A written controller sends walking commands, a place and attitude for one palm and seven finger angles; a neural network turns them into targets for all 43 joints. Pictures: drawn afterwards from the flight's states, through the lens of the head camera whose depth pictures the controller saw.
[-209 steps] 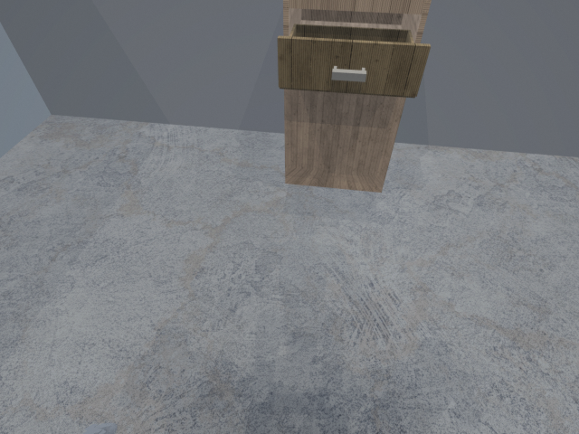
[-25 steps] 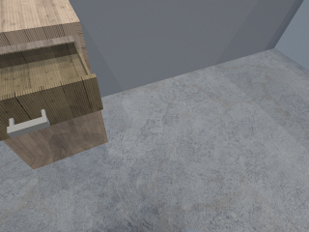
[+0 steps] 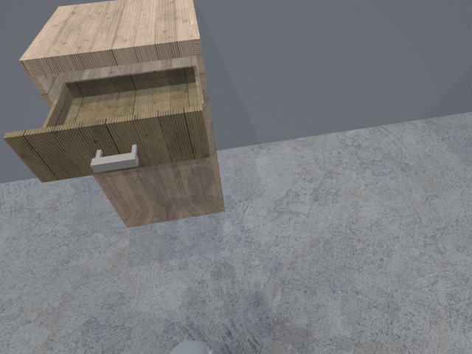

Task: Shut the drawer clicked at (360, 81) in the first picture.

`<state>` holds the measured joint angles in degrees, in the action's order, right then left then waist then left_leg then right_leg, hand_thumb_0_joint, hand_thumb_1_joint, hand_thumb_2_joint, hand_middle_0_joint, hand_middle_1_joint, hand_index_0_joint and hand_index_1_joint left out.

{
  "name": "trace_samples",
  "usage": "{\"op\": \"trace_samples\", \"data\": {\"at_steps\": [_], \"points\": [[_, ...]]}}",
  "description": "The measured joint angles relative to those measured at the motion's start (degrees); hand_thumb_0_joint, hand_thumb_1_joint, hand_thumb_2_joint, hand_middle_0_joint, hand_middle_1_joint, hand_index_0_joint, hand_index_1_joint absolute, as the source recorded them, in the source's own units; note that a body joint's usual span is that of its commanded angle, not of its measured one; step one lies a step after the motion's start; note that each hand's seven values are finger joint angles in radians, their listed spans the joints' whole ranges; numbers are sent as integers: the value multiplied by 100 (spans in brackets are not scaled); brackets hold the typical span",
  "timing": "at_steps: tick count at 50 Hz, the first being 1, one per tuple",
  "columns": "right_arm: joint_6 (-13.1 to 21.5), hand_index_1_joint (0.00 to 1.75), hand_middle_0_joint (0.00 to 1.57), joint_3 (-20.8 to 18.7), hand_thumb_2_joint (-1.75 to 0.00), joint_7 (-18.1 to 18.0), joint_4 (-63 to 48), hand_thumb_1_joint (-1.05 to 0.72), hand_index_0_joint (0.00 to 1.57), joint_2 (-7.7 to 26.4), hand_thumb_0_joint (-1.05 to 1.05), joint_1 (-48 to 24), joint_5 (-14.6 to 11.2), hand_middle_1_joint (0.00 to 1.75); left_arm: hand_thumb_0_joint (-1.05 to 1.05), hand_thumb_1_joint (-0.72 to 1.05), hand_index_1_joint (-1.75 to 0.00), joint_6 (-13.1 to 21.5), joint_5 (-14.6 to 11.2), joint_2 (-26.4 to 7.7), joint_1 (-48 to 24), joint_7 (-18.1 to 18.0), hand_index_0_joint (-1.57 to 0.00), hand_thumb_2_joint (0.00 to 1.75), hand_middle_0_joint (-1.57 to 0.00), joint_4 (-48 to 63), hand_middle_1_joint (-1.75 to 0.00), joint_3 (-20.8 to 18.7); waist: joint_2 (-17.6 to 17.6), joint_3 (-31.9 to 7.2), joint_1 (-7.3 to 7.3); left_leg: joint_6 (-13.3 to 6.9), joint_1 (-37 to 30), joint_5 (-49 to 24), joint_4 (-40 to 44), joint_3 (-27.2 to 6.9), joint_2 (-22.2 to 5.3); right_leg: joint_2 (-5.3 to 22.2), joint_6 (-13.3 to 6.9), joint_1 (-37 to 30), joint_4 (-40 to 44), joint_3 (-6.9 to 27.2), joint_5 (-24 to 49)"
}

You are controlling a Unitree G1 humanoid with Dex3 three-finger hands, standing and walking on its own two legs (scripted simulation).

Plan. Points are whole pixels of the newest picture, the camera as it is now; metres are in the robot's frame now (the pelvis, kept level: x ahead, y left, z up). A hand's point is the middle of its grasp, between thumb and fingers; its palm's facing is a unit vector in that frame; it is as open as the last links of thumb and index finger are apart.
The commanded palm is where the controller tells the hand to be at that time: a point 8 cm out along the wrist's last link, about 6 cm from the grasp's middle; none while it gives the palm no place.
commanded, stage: turn to face it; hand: left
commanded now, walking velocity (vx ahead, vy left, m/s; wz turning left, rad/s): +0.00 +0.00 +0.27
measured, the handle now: (116, 156) +0.56 +0.33 -0.01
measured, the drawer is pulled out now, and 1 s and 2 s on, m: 0.28 0.28 0.28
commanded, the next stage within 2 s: take the last steps up to it in 0.10 s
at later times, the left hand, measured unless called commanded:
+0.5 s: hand out of the picture -0.02 +0.24 -0.17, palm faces +0.17 -0.96 -0.21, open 7.4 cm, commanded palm none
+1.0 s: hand out of the picture +0.01 +0.18 -0.17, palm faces +0.27 -0.95 -0.14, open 7.4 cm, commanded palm none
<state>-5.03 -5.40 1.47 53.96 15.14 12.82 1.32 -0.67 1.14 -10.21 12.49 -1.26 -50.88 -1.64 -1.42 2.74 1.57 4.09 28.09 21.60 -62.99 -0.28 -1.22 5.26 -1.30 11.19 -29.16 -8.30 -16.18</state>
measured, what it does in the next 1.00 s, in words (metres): walks ahead: left foot, then right foot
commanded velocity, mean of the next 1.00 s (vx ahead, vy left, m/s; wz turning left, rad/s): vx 0.24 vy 0.00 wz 0.09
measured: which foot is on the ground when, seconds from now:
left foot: up 0.00-0.18, down 0.20-0.62, up 0.64-1.00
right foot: down 0.00-0.20, up 0.22-0.60, down 0.62-1.00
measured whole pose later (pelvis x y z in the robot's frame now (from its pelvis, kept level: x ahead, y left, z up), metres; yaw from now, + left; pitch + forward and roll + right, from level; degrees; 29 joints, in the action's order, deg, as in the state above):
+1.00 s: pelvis +0.10 +0.04 +0.00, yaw +10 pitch -1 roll -1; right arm -0.3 -4.0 1.3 61.4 9.7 14.7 1.4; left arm 3.6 1.4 -5.9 24.1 -0.5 -64.7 -1.4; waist -0.7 0.9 -1.2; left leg 0.8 28.1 11.9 -45.0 4.7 -6.2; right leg 1.3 -0.9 2.6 -19.0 -9.0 -15.0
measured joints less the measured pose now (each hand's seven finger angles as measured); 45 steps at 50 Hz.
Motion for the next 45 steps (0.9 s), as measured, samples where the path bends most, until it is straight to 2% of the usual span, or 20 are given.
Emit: {"op": "trace_samples", "data": {"at_steps": [3, 7, 9, 10, 11, 13, 15, 18, 21, 25, 29, 31, 32, 34, 36, 38, 42, 45], "points": [[-16, 30, 19, 58, -90, -10, 37, -91, 19, -11, 1, -195, -23, 30, 1, 91, -30, 15, 30, -8, 126, 27, -20, 90, -21, -66, -30, 19, 74, 77, -124, -1, -378, 254, 662, 66, -72, 121, 34, 71, -65, -127, -13], [56, 30, 19, 154, -90, -36, 18, -91, 19, -69, 1, -491, -75, 30, 1, 90, -30, -10, 56, -111, 314, 37, -20, 90, -21, -241, -30, -21, 197, 155, -311, -87, -953, 411, 1734, 233, -21, 249, 126, 225, -221, -261, -39], [140, 30, 19, 207, -90, -47, -31, -91, 19, -110, 1, -602, -90, 30, 1, 90, -30, -47, 40, -202, 414, 29, -20, 90, -21, -358, -30, -67, 261, 161, -363, -151, -1347, 29, 2568, 353, 28, 301, 206, 325, -388, -336, -97], [201, 30, 19, 237, -90, -43, -76, -91, 19, -106, 1, -627, -87, 30, 1, 90, -30, -73, 14, -243, 488, 28, -20, 90, -21, -398, -30, -89, 242, 130, -371, -256, -1574, -356, 3063, 393, 2, 296, 255, 410, -547, -391, -165], [265, 30, 19, 247, -90, -54, -77, -91, 19, -160, 1, -678, -72, 30, 1, 90, -30, -118, -11, -325, 509, 27, -20, 90, -21, -460, -30, -117, 337, 145, -383, -414, -1584, -364, 3126, 410, 49, 333, 324, 535, -820, -315, -338], [325, 30, 19, 326, -90, -70, -77, -91, 19, -274, 0, -733, -57, 30, 1, 91, -30, -242, -11, -460, 524, -7, -20, 90, -21, -598, -30, -146, 488, 182, -461, -539, -1581, -223, 2994, 431, 100, 238, 410, 807, -1600, 56, -1100], [384, 30, 20, 384, -90, -123, -56, -91, 20, -361, 0, -692, -35, 30, 1, 91, -30, -312, -7, -513, 529, 5, -20, 90, -20, -747, -30, -165, 490, 138, -471, -562, -1689, -230, 3109, 397, 88, 75, 437, 1058, -2404, 311, -1262], [473, 30, 20, 437, -90, -172, 21, -91, 20, -466, 0, -536, -38, 30, 1, 91, -30, -263, 7, -516, 531, 96, -19, 90, -20, -860, -30, -160, 451, 48, -457, -573, -1926, -425, 3496, 345, 115, -18, 437, 1294, -3063, 455, -875], [557, 30, 20, 454, -90, -181, 130, -91, 20, -549, 0, -282, -46, 30, 1, 91, -30, -191, 24, -443, 534, 155, -19, 90, -20, -877, -30, -111, 390, -67, -412, -607, -2126, -585, 3845, 305, 166, -21, 447, 1340, -2988, 472, -621], [624, 30, 20, 376, -90, -217, 322, -93, 20, -549, 0, 98, -36, 30, 1, 91, -30, -130, 32, -272, 440, 201, -19, 90, -20, -860, -30, -56, 307, -148, -280, -604, -2303, -667, 4097, 255, 242, -4, 419, 1194, -2191, 456, -563], [584, 30, 20, 328, -90, -201, 592, -93, 20, -465, 0, 458, -5, 30, 1, 91, -30, -36, 30, -82, 293, 237, -19, 90, -20, -798, -30, -27, 193, -159, -146, -531, -2361, -511, 3979, 241, 246, -83, 349, 850, -1159, 377, -483], [555, 30, 20, 311, -90, -203, 730, -92, 20, -437, 0, 654, -16, 30, 1, 91, -30, 83, 38, -20, 263, 245, -19, 90, -20, -748, -30, -24, 149, -167, -110, -459, -2271, -254, 3606, 228, 222, -166, 284, 508, -470, 315, -206], [541, 30, 20, 298, -90, -202, 799, -92, 20, -411, 0, 734, -39, 30, 1, 91, -30, 161, 55, 28, 224, 232, -19, 90, -20, -744, -30, -24, 69, -141, -98, -502, -2128, -13, 3212, 188, 159, -224, 140, 460, -408, 257, 78], [451, 30, 20, 276, -90, -174, 951, -92, 20, -384, 0, 841, -41, 30, 1, 91, -30, 282, 34, 131, 204, 194, -19, 90, -20, -728, -30, -17, -57, -117, -104, -581, -1627, 483, 1980, 108, 75, -296, -73, 387, -517, 102, 40], [371, 30, 20, 242, -90, -118, 1054, -92, 20, -389, 1, 867, -17, 30, 0, 92, -30, 352, 8, 168, 315, 119, -20, 90, -20, -741, -30, -45, -61, -167, -145, -604, -1059, 305, 874, 126, 21, -337, -147, 199, -317, 41, -14], [357, 30, 20, 198, -90, -83, 1051, -92, 20, -391, 1, 840, 6, 30, 0, 93, -30, 363, 5, 198, 469, 74, -20, 90, -20, -825, -30, -48, -48, -220, -131, -555, -592, -93, 318, 205, -96, -367, -142, -32, 35, 12, 86], [391, 30, 19, 151, -90, -52, 906, -92, 19, -442, 1, 703, 21, 30, 0, 92, -30, 365, 1, 279, 767, 48, -20, 90, -20, -1062, -30, -8, -9, -279, -58, -400, -2, -763, 304, 323, -359, -409, -131, -422, 652, -39, 261], [419, 30, 19, 145, -90, -21, 818, -91, 19, -504, 1, 537, 14, 30, 0, 92, -30, 395, 7, 358, 946, 62, -20, 90, -20, -1209, -30, 21, 17, -267, -95, -326, 166, -986, 722, 371, -485, -433, -104, -627, 935, -45, 299]]}}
